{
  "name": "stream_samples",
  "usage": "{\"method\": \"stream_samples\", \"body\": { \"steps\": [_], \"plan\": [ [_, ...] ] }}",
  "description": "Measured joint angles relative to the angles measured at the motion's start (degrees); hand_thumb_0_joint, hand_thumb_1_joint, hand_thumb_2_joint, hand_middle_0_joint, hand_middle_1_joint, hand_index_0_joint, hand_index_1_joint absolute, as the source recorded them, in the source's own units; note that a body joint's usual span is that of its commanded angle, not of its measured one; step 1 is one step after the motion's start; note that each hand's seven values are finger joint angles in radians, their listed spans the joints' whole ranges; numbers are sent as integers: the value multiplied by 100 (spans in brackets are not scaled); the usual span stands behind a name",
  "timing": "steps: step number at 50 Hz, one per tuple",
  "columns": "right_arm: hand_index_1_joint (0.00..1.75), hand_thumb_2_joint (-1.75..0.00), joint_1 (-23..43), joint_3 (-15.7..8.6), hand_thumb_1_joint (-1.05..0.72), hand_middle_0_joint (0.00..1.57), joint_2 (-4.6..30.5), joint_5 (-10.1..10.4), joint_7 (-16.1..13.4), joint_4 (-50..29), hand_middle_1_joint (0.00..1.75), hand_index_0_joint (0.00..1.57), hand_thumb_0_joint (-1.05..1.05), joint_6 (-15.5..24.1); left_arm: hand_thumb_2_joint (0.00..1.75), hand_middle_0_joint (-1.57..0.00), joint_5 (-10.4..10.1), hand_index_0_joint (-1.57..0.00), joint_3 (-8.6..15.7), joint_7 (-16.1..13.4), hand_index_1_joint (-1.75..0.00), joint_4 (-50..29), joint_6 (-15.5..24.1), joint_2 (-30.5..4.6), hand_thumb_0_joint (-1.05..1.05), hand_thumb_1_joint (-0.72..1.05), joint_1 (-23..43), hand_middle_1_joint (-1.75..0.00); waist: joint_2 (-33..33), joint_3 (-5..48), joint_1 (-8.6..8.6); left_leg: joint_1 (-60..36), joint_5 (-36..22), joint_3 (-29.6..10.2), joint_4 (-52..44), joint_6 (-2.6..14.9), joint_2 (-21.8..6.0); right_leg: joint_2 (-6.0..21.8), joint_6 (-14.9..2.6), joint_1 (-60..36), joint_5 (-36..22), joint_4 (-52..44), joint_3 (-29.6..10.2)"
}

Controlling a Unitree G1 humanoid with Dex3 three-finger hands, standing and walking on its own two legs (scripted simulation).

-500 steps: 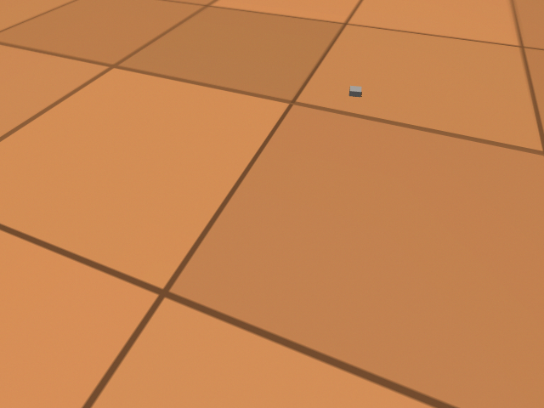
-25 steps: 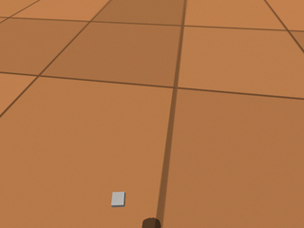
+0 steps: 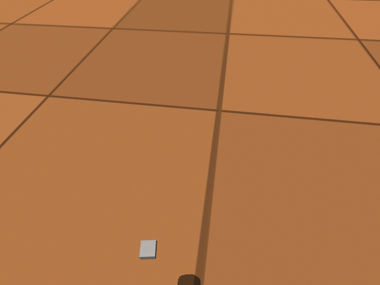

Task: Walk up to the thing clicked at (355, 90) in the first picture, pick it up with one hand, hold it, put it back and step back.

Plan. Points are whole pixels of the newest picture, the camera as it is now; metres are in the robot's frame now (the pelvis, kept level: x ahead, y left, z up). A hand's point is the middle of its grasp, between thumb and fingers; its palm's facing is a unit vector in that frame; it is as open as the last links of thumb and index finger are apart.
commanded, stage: walk up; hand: left
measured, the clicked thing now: (148, 249) +0.46 +0.25 -0.76
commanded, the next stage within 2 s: none
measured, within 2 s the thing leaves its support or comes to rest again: neither
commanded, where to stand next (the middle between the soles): +0.09 +0.00 m, yaw +2 degrees
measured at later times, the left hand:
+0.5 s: hand out of the picture +0.09 +0.26 -0.17, palm faces +0.06 -0.93 -0.36, open 7.4 cm
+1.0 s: hand out of the picture +0.10 +0.27 -0.17, palm faces +0.08 -0.92 -0.38, open 7.4 cm
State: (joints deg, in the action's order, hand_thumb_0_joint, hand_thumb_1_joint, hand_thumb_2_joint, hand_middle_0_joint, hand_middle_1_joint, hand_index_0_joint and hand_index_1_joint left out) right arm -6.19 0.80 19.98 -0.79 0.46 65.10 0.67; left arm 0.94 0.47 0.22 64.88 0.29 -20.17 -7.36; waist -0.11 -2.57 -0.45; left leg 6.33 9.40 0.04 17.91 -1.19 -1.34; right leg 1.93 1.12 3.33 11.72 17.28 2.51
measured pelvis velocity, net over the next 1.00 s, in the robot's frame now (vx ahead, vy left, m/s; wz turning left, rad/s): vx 0.03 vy -0.01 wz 0.09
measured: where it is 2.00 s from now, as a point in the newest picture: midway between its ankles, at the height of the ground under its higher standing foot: outside the picture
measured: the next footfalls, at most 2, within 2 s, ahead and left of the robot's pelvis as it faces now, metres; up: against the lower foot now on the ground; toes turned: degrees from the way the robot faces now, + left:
none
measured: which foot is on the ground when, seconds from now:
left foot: down 0.00-1.00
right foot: down 0.00-1.00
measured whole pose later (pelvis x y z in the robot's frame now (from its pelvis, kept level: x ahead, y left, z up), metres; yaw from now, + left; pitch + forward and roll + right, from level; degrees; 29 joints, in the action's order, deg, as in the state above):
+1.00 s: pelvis +0.03 -0.01 -0.02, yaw +5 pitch -4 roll +0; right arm -8.9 -1.0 20.9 -0.2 -0.4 56.3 -0.4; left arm 0.3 2.7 -0.2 56.5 0.1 -21.7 -6.3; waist 0.3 -9.4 -0.6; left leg 12.1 20.0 -4.6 36.6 -0.8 0.0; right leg 1.7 -0.4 12.3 16.1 34.0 2.1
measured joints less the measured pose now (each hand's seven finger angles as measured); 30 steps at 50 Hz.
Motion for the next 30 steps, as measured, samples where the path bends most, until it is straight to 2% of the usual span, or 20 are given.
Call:
{"method": "stream_samples", "body": {
  "steps": [6, 13, 30],
  "plan": [
    [30, -90, -279, -136, -90, 21, -1, -72, 73, -153, 30, 21, 0, -37, 90, -20, 66, -20, 154, 63, -30, -152, 3, -36, 1, 91, -112, -30, -28, 89, -25, 149, 275, -71, 417, 46, 23, 24, -63, 114, 301, 411, 64],
    [30, -90, -506, -176, -90, 21, -8, -80, 82, -293, 30, 21, 0, -21, 90, -20, 64, -20, 222, 66, -30, -264, 35, -65, 1, 91, -295, -30, -10, 17, -37, 234, 512, -165, 689, -2, 4, 4, -45, 96, 496, 542, 153],
    [30, -90, -155, -259, -90, 21, 44, 5, 3, -834, 30, 21, 0, -57, 90, -20, -9, -20, 214, -42, -30, -689, -8, -114, 1, 91, -128, -30, -66, -174, -87, 410, 1167, -261, 1645, 76, 61, 72, -26, 164, 1153, 1379, 241]
  ]
}}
